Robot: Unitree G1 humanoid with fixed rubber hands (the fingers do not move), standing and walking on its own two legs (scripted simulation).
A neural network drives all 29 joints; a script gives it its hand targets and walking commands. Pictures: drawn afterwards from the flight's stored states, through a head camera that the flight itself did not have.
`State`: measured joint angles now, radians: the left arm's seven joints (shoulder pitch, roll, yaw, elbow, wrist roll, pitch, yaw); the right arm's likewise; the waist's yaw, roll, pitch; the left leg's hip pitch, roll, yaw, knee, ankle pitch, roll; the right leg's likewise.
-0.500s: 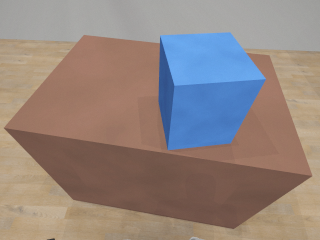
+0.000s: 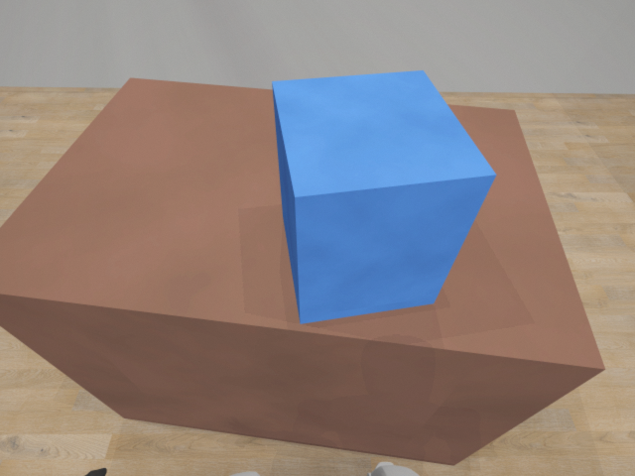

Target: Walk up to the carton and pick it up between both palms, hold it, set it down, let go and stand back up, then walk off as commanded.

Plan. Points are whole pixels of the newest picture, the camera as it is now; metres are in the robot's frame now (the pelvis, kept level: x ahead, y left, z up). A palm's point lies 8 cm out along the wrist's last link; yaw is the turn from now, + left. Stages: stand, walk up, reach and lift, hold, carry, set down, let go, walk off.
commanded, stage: walk up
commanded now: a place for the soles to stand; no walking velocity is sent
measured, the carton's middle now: (359, 201) +0.45 -0.02 +0.10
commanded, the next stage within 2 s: none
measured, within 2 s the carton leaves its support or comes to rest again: neither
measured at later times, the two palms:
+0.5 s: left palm out of the picture +0.09 +0.31 -0.10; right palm out of the picture +0.06 -0.35 -0.08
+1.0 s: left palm out of the picture +0.10 +0.29 -0.10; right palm out of the picture +0.06 -0.37 -0.08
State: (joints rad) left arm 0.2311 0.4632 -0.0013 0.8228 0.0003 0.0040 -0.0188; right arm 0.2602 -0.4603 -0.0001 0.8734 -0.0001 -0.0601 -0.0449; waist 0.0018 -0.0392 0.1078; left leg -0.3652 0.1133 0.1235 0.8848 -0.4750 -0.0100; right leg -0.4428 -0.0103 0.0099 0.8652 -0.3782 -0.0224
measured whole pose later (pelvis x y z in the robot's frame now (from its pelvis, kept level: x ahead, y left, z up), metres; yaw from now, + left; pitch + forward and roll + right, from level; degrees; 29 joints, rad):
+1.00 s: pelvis +0.00 -0.03 +0.00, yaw -2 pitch -3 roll +1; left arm 0.22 0.47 0.00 0.84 0.00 -0.01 -0.01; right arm 0.22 -0.46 0.00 0.89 0.00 -0.05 -0.03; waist 0.00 -0.06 0.11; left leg -0.35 0.12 0.14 0.86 -0.45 -0.01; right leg -0.44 -0.01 0.02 0.87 -0.40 -0.02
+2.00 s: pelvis +0.03 +0.03 +0.00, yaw -4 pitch -2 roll -2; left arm 0.20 0.47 0.00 0.90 0.00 -0.07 0.03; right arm 0.19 -0.46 0.00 0.90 0.00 -0.02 0.01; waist -0.01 0.03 0.12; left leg -0.35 0.09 0.15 0.87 -0.49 0.04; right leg -0.40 -0.02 -0.03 0.81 -0.36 0.00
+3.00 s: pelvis +0.00 +0.02 +0.02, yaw -2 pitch -6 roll -1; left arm 0.13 0.30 0.00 0.34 0.00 0.43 0.09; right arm 0.10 -0.45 -0.09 0.81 -0.05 -0.15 0.16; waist -0.01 0.03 0.12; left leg -0.26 0.08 0.11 0.70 -0.33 0.02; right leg -0.28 -0.02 -0.06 0.62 -0.24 0.00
